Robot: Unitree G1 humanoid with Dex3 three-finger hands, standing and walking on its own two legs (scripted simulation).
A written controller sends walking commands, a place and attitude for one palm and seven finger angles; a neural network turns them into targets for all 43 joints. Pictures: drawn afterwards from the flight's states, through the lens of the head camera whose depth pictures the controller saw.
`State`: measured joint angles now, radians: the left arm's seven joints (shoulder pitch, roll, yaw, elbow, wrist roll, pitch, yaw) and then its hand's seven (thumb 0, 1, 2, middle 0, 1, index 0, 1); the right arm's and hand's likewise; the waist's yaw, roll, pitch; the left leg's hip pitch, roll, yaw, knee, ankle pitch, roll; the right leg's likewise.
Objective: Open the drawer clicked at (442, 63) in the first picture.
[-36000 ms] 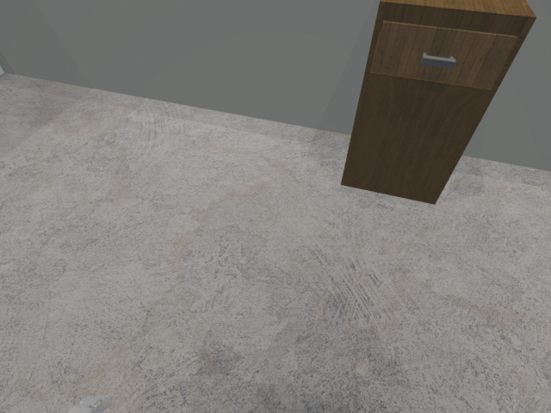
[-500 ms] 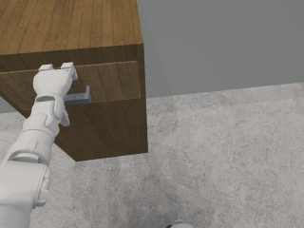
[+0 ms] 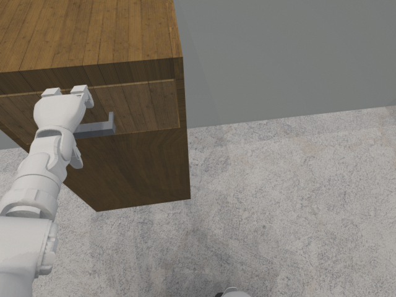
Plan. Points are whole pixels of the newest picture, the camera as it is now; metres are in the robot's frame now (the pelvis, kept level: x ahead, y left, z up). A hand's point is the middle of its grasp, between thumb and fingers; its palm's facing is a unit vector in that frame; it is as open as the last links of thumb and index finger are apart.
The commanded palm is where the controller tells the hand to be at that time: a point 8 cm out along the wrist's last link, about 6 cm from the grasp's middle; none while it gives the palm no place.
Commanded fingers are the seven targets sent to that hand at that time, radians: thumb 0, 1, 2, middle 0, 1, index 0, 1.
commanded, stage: re-aim the fingers above the handle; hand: left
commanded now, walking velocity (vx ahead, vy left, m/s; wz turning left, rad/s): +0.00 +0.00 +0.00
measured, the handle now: (92, 123) +0.52 +0.26 -0.02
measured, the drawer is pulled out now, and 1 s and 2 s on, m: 0.00 0.00 0.00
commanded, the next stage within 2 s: lower the fingers behind the handle in 1.24 s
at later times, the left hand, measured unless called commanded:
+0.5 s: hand (73, 122) +0.47 +0.27 +0.04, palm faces -0.05 +0.00 -1.00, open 13.7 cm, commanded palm +0.46 +0.26 +0.09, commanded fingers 0.00 -0.50 0.30 -0.30 -1.20 -0.30 -1.20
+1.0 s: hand (75, 123) +0.47 +0.27 +0.04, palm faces -0.05 +0.00 -1.00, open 13.7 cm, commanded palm +0.46 +0.26 +0.09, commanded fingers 0.00 -0.50 0.30 -0.30 -1.20 -0.30 -1.20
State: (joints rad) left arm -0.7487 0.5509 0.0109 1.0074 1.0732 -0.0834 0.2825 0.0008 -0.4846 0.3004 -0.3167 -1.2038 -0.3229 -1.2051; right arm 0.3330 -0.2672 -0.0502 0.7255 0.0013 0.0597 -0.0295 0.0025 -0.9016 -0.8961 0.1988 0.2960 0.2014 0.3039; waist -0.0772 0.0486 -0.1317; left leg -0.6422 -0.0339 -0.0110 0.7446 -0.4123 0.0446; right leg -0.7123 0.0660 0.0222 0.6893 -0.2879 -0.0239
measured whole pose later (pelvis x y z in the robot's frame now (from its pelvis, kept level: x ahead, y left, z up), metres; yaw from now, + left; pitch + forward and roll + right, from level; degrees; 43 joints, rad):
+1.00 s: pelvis -0.01 +0.00 -0.01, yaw +1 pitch +19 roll -2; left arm -0.86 0.56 -0.01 1.09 1.09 -0.06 0.29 0.00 -0.48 0.30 -0.32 -1.21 -0.33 -1.22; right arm 0.35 -0.27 -0.04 0.73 -0.01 0.06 -0.02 0.00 -0.90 -0.90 0.20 0.30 0.20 0.30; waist -0.10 0.05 -0.14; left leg -0.71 -0.04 -0.02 0.79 -0.42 0.05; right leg -0.77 0.06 0.01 0.72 -0.29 -0.02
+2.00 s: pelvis -0.04 +0.00 -0.03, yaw +1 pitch +22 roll -1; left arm -1.01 0.61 -0.04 1.21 1.10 -0.03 0.31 0.00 -0.49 0.30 -0.32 -1.20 -0.27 -1.30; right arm 0.35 -0.28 0.01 0.69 0.01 0.05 -0.04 0.00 -0.90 -0.90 0.20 0.30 0.20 0.30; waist -0.14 0.03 -0.14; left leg -0.88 -0.04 -0.02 0.92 -0.42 0.04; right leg -0.94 0.06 0.00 0.85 -0.29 -0.02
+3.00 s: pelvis -0.06 +0.00 -0.06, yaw +1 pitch +27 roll -2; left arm -1.06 0.69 -0.03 1.20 1.09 -0.06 0.24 0.00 -0.49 0.30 -0.33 -1.30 -0.31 -1.23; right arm 0.35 -0.28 0.03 0.68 0.00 -0.02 -0.06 0.00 -0.90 -0.90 0.20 0.30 0.20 0.30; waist -0.17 0.04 -0.15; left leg -1.11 -0.04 -0.02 1.12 -0.47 0.04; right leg -1.17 0.06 -0.02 1.03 -0.33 -0.02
